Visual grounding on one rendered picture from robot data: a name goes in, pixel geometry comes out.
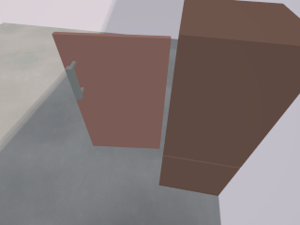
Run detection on cupboard door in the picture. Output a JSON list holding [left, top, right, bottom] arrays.
[[52, 32, 172, 149]]

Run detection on handle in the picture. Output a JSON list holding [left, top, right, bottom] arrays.
[[65, 61, 84, 100]]

